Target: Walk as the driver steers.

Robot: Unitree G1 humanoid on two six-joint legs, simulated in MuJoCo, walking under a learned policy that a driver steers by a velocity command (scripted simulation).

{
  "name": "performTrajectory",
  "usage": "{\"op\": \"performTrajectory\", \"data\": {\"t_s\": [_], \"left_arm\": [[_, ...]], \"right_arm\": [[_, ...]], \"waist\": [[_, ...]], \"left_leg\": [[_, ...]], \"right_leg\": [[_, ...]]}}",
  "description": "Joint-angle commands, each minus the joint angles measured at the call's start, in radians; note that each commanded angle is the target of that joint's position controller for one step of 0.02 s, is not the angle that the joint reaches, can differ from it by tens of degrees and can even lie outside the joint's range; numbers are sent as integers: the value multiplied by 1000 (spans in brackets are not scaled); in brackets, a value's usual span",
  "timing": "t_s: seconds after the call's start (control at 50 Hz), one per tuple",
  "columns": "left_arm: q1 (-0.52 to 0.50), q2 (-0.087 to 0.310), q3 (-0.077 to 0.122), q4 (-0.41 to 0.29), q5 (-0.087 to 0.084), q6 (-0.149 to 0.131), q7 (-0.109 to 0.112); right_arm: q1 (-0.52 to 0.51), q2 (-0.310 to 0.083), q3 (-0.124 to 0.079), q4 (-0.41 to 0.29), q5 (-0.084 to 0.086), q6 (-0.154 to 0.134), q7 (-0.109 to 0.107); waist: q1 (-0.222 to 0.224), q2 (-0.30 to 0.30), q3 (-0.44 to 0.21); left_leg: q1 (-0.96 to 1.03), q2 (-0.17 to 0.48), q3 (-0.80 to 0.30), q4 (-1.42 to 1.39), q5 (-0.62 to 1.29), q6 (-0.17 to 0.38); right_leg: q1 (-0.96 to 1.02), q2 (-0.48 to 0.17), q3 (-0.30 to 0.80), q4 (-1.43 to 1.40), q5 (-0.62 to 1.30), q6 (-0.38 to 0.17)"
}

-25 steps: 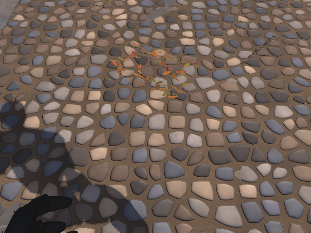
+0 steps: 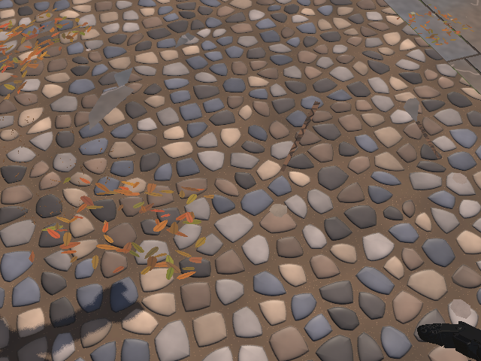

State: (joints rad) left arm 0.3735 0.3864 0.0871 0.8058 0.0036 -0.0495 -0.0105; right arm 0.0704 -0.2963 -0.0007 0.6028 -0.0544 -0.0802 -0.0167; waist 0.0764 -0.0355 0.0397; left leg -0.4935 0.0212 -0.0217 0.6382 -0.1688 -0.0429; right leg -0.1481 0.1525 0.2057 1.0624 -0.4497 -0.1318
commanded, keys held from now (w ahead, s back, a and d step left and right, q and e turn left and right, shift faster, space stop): w+shift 0.04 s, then w+q+shift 0.66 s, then q+shift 0.30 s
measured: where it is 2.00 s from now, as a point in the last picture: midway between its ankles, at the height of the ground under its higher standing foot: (214, 192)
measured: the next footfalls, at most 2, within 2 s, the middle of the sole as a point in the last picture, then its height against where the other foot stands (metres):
right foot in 0.34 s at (303, 359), level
left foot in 0.78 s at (215, 226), level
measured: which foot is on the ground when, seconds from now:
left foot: down 0.00-0.36, up 0.38-0.76, down 0.78-1.00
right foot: up 0.00-0.32, down 0.34-0.78, up 0.80-1.00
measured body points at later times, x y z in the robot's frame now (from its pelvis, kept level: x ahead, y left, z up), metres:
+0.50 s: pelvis +0.43 +0.00 +0.02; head +0.45 -0.01 +0.47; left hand +0.52 +0.28 -0.08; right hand +0.52 -0.28 -0.11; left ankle +0.34 +0.12 -0.61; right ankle +0.43 -0.11 -0.71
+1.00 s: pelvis +0.82 +0.12 +0.02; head +0.86 +0.15 +0.46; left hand +0.86 +0.45 -0.04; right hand +1.07 -0.05 -0.09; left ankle +0.83 +0.15 -0.71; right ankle +1.01 +0.00 -0.63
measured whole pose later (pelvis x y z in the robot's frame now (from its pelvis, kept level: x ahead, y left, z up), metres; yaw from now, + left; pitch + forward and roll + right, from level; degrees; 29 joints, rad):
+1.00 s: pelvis +0.82 +0.12 +0.02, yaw +38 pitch +1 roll +0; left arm 0.04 0.27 0.02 0.58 0.02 -0.10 0.04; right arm 0.26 -0.31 -0.07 0.70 0.02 -0.03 0.01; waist -0.04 0.01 0.11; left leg -0.28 -0.23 -0.09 0.46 -0.17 0.18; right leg -0.67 -0.06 0.18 1.08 -0.35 0.09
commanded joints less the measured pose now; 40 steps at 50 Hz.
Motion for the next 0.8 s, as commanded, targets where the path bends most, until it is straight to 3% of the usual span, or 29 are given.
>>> {"op": "performTrajectory", "data": {"t_s": [0.02,0.04,0.1,0.16,0.2,0.24,0.28,0.3,0.32,0.34,0.36,0.38,0.4,0.42,0.44,0.46,0.48,0.52,0.54,0.58,0.64,0.68,0.72,0.74,0.76,0.78,0.8], "left_arm": [[-89,36,-27,-127,31,-12,-13],[-128,26,-30,-132,40,-5,-27],[-194,-37,-56,-179,53,8,-50],[-324,-13,-72,-251,65,3,-58],[-410,-28,-94,-280,47,-10,-75],[-422,-26,-97,-274,33,-14,-81],[-397,13,-81,-260,32,-16,-59],[-332,35,-68,-238,38,-19,-43],[-179,54,-53,-187,48,-23,-25],[-18,94,-31,-149,63,-28,-3],[155,173,-9,-132,84,-35,17],[104,218,1,-151,76,-21,24],[-9,128,-9,-155,60,-17,25],[-68,51,-25,-153,49,-25,22],[-91,19,-31,-138,51,-32,16],[-91,-1,-35,-125,45,-39,17],[-79,-17,-38,-103,34,-49,16],[-54,-43,-41,-64,13,-68,10],[-39,-36,-39,-52,12,-75,8],[-48,-51,-41,-33,15,-84,7],[-53,-14,-34,-16,18,-87,16],[-5,31,-27,1,18,-84,25],[-4,98,-11,-7,19,-61,40],[-29,126,-2,-19,20,-43,47],[-62,131,0,-36,18,-30,46],[-48,89,-5,-28,16,-30,28],[54,-29,-32,-86,29,-35,20]], "right_arm": [[231,-137,-74,27,3,9,2],[234,-114,-68,51,-1,7,7],[328,-77,-52,152,21,-22,22],[336,-108,-60,179,43,-31,28],[310,-129,-69,172,45,-31,33],[329,-189,-86,180,52,-33,41],[357,-213,-91,195,54,-29,45],[376,-221,-92,207,55,-27,44],[384,-229,-93,215,57,-22,41],[369,-212,-89,207,60,-23,41],[372,-73,-60,177,43,-26,35],[451,-40,-52,128,91,-16,35],[363,-101,-63,140,67,3,29],[298,-99,-64,138,53,11,38],[284,-81,-62,148,49,20,46],[291,-64,-61,155,40,34,55],[283,-44,-59,152,33,51,63],[203,-21,-56,120,28,75,75],[160,-12,-51,92,25,79,82],[68,-9,-42,48,26,77,94],[-45,-20,-28,7,31,72,118],[-80,-27,-24,0,33,71,125],[34,-68,-35,35,29,69,112],[191,-100,-49,78,21,63,102],[404,-139,-73,145,15,55,83],[445,-174,-96,180,16,56,50],[382,-313,-128,154,14,70,38]], "waist": [[-135,135,-146],[-126,88,-100],[-94,133,-12],[-65,124,41],[-72,104,63],[-73,110,56],[-58,101,29],[-26,90,-30],[47,69,-125],[128,62,-215],[145,-147,-356],[66,-283,-445],[33,-128,-250],[13,-59,-128],[-18,-28,-73],[-46,-39,-46],[-65,-63,-21],[-77,-38,22],[-80,-56,29],[-94,-49,61],[-96,6,97],[-93,15,85],[-165,-35,5],[-244,-36,-77],[-327,-23,-178],[-305,83,-179],[-160,302,-205]], "left_leg": [[601,329,-610,-390,-575,180],[513,280,-483,-393,-426,165],[388,211,-340,-433,-226,185],[354,195,-271,-514,-89,234],[208,137,-175,-572,2,215],[148,157,-159,-613,156,216],[252,173,-145,-527,376,204],[307,160,-117,-390,564,191],[291,120,-86,-164,649,175],[123,68,-78,109,494,160],[-46,-7,-56,481,-185,159],[-231,-67,-75,711,-306,162],[-316,4,-69,751,-188,162],[-319,38,-54,701,-116,155],[-283,65,-52,667,-91,140],[-250,84,-53,645,-87,129],[-235,101,-50,630,-86,119],[-295,117,-38,614,-54,113],[-323,124,-29,601,-15,112],[-332,119,2,512,85,116],[-198,76,112,242,219,154],[-76,-4,205,134,240,192],[57,-85,238,96,164,220],[227,-125,226,74,141,235],[469,-141,167,21,166,265],[641,-95,64,-60,215,286],[882,159,-280,75,924,390]], "right_leg": [[-605,-133,-87,296,159,15],[-574,-155,-90,249,171,23],[-565,-158,-40,130,136,46],[-626,-209,-133,-71,236,84],[-421,-205,-193,-312,366,105],[-221,-171,-235,-382,413,102],[-155,-150,-233,-443,391,90],[-68,-126,-234,-473,336,80],[117,-97,-249,-500,296,70],[358,-190,-175,-488,236,58],[536,-481,147,-542,-143,54],[542,-637,633,-802,-417,-7],[401,-578,537,-834,-429,-15],[279,-530,346,-811,-225,-13],[188,-486,215,-825,-34,-4],[122,-454,115,-844,62,6],[79,-442,41,-864,136,14],[82,-419,-86,-904,281,32],[85,-433,-131,-912,371,26],[68,-392,-270,-933,515,40],[38,-341,-433,-983,653,78],[97,-338,-484,-929,1038,101],[195,-364,-486,-711,1447,117],[175,-379,-473,-482,1529,114],[88,-387,-446,-188,1441,110],[-107,-269,-442,155,679,141],[-481,-123,-391,597,-160,199]]}}
Keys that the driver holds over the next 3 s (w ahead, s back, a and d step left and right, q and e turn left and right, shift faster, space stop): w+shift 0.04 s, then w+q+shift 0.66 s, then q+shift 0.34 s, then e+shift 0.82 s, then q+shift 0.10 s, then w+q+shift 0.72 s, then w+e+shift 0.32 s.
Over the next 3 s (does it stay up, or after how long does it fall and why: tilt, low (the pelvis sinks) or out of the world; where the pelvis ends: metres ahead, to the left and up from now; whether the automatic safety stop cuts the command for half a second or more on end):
stays up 1.56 0.58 -0.01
